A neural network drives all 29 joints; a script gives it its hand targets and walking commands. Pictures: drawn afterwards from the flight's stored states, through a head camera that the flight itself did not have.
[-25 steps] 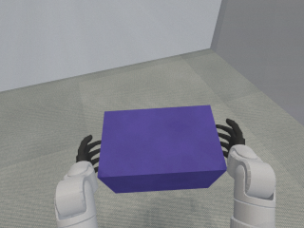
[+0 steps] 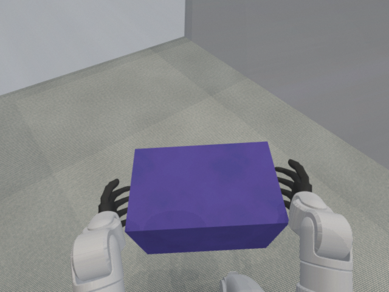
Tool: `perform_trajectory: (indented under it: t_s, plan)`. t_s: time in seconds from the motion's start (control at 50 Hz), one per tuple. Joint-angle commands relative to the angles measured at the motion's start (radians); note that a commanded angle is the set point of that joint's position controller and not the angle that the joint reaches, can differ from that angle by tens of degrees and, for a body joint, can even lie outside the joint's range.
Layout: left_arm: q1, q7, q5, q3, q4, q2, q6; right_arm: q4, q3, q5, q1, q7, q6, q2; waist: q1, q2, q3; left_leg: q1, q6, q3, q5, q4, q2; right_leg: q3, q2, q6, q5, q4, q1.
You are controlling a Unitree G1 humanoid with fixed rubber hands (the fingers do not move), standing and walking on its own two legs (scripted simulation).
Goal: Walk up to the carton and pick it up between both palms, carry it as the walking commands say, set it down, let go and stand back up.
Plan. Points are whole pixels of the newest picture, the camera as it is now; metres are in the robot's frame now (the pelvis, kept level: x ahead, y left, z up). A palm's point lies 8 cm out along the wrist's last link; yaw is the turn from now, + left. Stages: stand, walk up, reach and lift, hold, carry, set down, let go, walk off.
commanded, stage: carry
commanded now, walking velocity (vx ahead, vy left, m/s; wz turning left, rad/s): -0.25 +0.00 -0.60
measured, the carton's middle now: (204, 201) +0.32 +0.01 -0.01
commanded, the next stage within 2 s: none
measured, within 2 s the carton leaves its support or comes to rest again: neither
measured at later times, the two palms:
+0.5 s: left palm out of the picture +0.12 +0.06 +0.05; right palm out of the picture +0.00 -0.27 +0.07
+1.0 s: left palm out of the picture -0.05 +0.07 +0.07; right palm out of the picture -0.21 -0.25 +0.07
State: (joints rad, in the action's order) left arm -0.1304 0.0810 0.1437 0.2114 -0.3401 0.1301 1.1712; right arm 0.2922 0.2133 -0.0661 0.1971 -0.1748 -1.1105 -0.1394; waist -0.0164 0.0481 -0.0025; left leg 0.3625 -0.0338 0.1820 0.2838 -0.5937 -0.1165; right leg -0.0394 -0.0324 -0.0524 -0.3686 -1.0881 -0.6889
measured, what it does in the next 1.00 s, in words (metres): walks backwards, turning right: right foot, then left foot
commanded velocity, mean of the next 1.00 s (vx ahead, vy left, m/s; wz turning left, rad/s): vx -0.12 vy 0.00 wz -0.28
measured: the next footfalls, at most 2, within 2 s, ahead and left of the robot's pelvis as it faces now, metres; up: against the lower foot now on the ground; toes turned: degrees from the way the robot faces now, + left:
right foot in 0.20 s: -0.09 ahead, -0.15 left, +0.00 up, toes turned -13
left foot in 0.56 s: -0.17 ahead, +0.10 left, +0.00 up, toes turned -11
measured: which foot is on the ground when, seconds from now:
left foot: down 0.00-0.22, up 0.24-0.54, down 0.56-1.00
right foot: up 0.00-0.18, down 0.20-0.56, up 0.58-0.86, down 0.88-1.00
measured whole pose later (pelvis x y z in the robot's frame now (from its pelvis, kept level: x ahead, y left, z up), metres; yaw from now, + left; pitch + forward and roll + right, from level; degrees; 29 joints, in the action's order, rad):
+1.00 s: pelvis -0.35 +0.03 +0.00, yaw -26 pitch +2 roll -1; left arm -0.15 0.12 0.13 0.17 -0.21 0.13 1.17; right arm 0.24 0.26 -0.10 0.14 -0.15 -1.12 -0.13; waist 0.00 -0.01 -0.12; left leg 0.45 0.06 0.18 0.30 -0.66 -0.13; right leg -0.05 0.03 0.00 -0.30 -0.57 -0.31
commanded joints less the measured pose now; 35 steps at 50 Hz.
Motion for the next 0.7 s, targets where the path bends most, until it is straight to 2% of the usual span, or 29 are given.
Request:
perform_trajectory:
  t_s: [0.0,0.06,0.08,0.1,0.12,0.14,0.16,0.18,0.2,0.22,0.24,0.26,0.28,0.3,0.32,0.34,0.38,0.42,0.46,0.48,0.5,0.52,0.54,0.56,0.58,0.6,0.62,0.66,0.68]
  plan:
    - [-0.638,-0.289,-0.5,-0.862,-0.159,0.855,-0.034,0.016,-0.698,0.352,0.379,0.415,-0.041,-0.833,0.004,-0.278,-0.318,-0.151,-0.07,-0.011,-0.489,0.093,-0.212,-0.082,0.018,-0.005,-0.001,-0.016,0.124]
    - [-0.564,-0.292,-0.499,-0.839,-0.086,0.836,-0.015,-0.011,-0.674,0.308,0.307,0.403,-0.05,-0.8,0.019,-0.308,-0.356,-0.226,-0.061,-0.033,-0.529,0.039,-0.241,-0.123,0.006,0.004,-0.062,0.193,0.185]
    - [-0.552,-0.296,-0.5,-0.833,-0.07,0.827,-0.009,-0.036,-0.667,0.292,0.274,0.397,-0.051,-0.8,0.023,-0.32,-0.38,-0.253,-0.055,-0.048,-0.554,0.017,-0.246,-0.113,0.009,0.007,-0.063,0.282,0.216]
    - [-0.532,-0.301,-0.494,-0.82,-0.051,0.823,-0.005,-0.032,-0.671,0.281,0.27,0.392,-0.051,-0.796,0.021,-0.295,-0.39,-0.249,-0.039,-0.054,-0.526,0.008,-0.247,-0.12,0.005,0.008,-0.005,0.397,0.261]
    - [-0.528,-0.308,-0.493,-0.821,-0.027,0.83,0.0,-0.063,-0.665,0.264,0.235,0.39,-0.053,-0.789,0.014,-0.281,-0.387,-0.224,-0.004,-0.045,-0.494,-0.021,-0.24,-0.102,0.025,0.015,0.123,0.553,0.328]
    - [-0.523,-0.313,-0.487,-0.813,-0.017,0.822,0.001,-0.081,-0.673,0.257,0.222,0.389,-0.056,-0.796,0.01,-0.189,-0.383,-0.129,0.038,-0.025,-0.381,-0.087,-0.223,-0.005,0.081,0.039,0.176,0.643,0.44]
    - [-0.501,-0.322,-0.481,-0.794,0.014,0.82,0.0,-0.057,-0.695,0.261,0.262,0.388,-0.052,-0.796,0.004,-0.02,-0.369,0.059,0.085,-0.01,-0.116,-0.171,-0.176,0.167,0.207,0.083,0.362,0.667,0.549]
    - [-0.51,-0.323,-0.481,-0.793,-0.012,0.813,-0.008,-0.028,-0.732,0.281,0.284,0.389,-0.049,-0.815,0.005,0.235,-0.337,0.307,0.135,0.008,0.356,-0.377,-0.077,0.399,0.393,0.162,0.784,0.624,0.623]
    - [-0.515,-0.324,-0.49,-0.802,-0.002,0.828,-0.014,-0.023,-0.753,0.309,0.306,0.393,-0.044,-0.848,0.014,0.242,-0.336,0.362,0.148,-0.078,0.391,-0.56,-0.05,0.414,0.459,0.221,1.007,0.592,0.593]
    - [-0.53,-0.33,-0.476,-0.798,0.011,0.855,-0.031,0.037,-0.78,0.333,0.398,0.394,-0.033,-0.857,0.007,0.268,-0.337,0.394,0.145,-0.122,0.372,-0.618,-0.03,0.406,0.436,0.254,1.089,0.58,0.585]
    - [-0.592,-0.328,-0.488,-0.818,-0.056,0.867,-0.041,0.074,-0.811,0.379,0.467,0.401,-0.025,-0.88,0.011,0.189,-0.347,0.36,0.145,-0.136,0.314,-0.657,-0.031,0.326,0.366,0.219,1.021,0.579,0.565]
    - [-0.586,-0.323,-0.478,-0.814,-0.076,0.883,-0.048,0.102,-0.84,0.41,0.493,0.407,-0.02,-0.895,0.01,0.152,-0.359,0.303,0.141,-0.14,0.247,-0.666,-0.024,0.269,0.321,0.184,0.822,0.598,0.497]
    - [-0.594,-0.318,-0.47,-0.796,-0.095,0.89,-0.05,0.128,-0.854,0.439,0.534,0.408,-0.015,-0.906,0.009,0.111,-0.344,0.284,0.135,-0.12,0.179,-0.65,-0.012,0.202,0.268,0.135,0.72,0.606,0.487]
    - [-0.561,-0.309,-0.452,-0.781,-0.095,0.884,-0.053,0.147,-0.859,0.445,0.538,0.408,-0.013,-0.898,0.008,0.138,-0.37,0.292,0.132,-0.112,0.15,-0.61,-0.002,0.186,0.257,0.122,0.669,0.606,0.516]
    - [-0.569,-0.3,-0.449,-0.774,-0.127,0.871,-0.058,0.157,-0.855,0.457,0.545,0.405,-0.013,-0.897,0.006,0.12,-0.391,0.285,0.13,-0.101,0.138,-0.579,0.015,0.193,0.249,0.123,0.629,0.615,0.548]
    - [-0.552,-0.292,-0.441,-0.769,-0.14,0.862,-0.064,0.155,-0.855,0.461,0.527,0.405,-0.017,-0.89,0.002,0.14,-0.425,0.266,0.126,-0.094,0.133,-0.545,0.033,0.217,0.245,0.127,0.553,0.633,0.562]
    - [-0.487,-0.276,-0.408,-0.749,-0.143,0.827,-0.065,0.125,-0.852,0.46,0.464,0.409,-0.033,-0.88,-0.007,0.172,-0.453,0.215,0.117,-0.071,0.163,-0.438,0.067,0.283,0.256,0.137,0.487,0.667,0.573]
    - [-0.431,-0.267,-0.383,-0.745,-0.137,0.803,-0.059,0.102,-0.849,0.452,0.418,0.413,-0.044,-0.87,-0.007,0.194,-0.476,0.098,0.095,-0.057,0.199,-0.279,0.1,0.308,0.257,0.119,0.45,0.711,0.547]
    - [-0.403,-0.266,-0.367,-0.759,-0.112,0.789,-0.049,0.066,-0.842,0.433,0.358,0.419,-0.048,-0.849,0.002,0.233,-0.479,-0.064,0.064,-0.018,0.25,-0.045,0.147,0.286,0.218,0.051,0.425,0.764,0.486]
    - [-0.432,-0.266,-0.369,-0.778,-0.123,0.789,-0.045,0.042,-0.829,0.422,0.343,0.423,-0.05,-0.846,0.013,0.2,-0.499,-0.199,0.048,0.019,0.219,0.143,0.147,0.239,0.18,-0.01,0.337,0.766,0.439]
    - [-0.434,-0.265,-0.364,-0.785,-0.117,0.782,-0.038,0.011,-0.818,0.406,0.318,0.427,-0.051,-0.834,0.023,0.116,-0.51,-0.351,0.02,-0.064,0.186,0.301,0.04,0.173,0.11,-0.069,0.221,0.722,0.326]
    - [-0.452,-0.267,-0.378,-0.808,-0.136,0.79,-0.034,0.01,-0.801,0.388,0.309,0.429,-0.046,-0.821,0.025,-0.244,-0.479,-0.393,-0.072,-0.427,0.01,0.353,-0.283,0.029,-0.032,-0.098,0.047,0.475,0.153]
    - [-0.511,-0.274,-0.396,-0.818,-0.157,0.802,-0.031,0.022,-0.786,0.385,0.336,0.43,-0.043,-0.857,0.001,-0.393,-0.371,-0.285,-0.179,-0.479,-0.316,0.235,-0.447,0.003,0.007,-0.038,-0.204,0.193,0.021]
    - [-0.535,-0.279,-0.409,-0.823,-0.135,0.831,-0.03,0.043,-0.797,0.393,0.387,0.436,-0.048,-0.869,0.008,-0.267,-0.358,-0.206,-0.212,-0.318,-0.447,0.214,-0.406,0.036,0.052,-0.012,-0.157,0.013,0.042]
    - [-0.571,-0.279,-0.422,-0.831,-0.127,0.855,-0.038,0.061,-0.792,0.402,0.42,0.441,-0.046,-0.857,0.016,-0.186,-0.357,-0.091,-0.16,-0.218,-0.302,0.236,-0.32,0.021,0.047,-0.002,-0.09,-0.082,0.079]
    - [-0.557,-0.286,-0.429,-0.825,-0.092,0.881,-0.037,0.067,-0.774,0.402,0.417,0.442,-0.049,-0.852,0.014,-0.172,-0.32,-0.042,-0.097,-0.171,-0.207,0.244,-0.244,0.012,0.046,0.007,0.017,-0.102,0.11]
    - [-0.593,-0.293,-0.454,-0.834,-0.112,0.874,-0.037,0.045,-0.753,0.397,0.41,0.437,-0.045,-0.847,0.01,-0.217,-0.302,-0.002,-0.064,-0.139,-0.112,0.246,-0.204,0.001,0.051,0.022,0.047,-0.09,0.149]
    - [-0.634,-0.291,-0.481,-0.858,-0.132,0.846,-0.035,0.008,-0.731,0.385,0.392,0.425,-0.043,-0.841,0.007,-0.29,-0.3,-0.072,-0.039,-0.101,-0.042,0.212,-0.167,-0.045,0.037,0.023,0.023,0.045,0.153]
    - [-0.647,-0.287,-0.484,-0.86,-0.13,0.845,-0.035,-0.011,-0.72,0.372,0.383,0.424,-0.047,-0.839,0.012,-0.291,-0.292,-0.085,-0.041,-0.085,-0.056,0.207,-0.161,-0.069,0.014,0.018,-0.008,0.122,0.169]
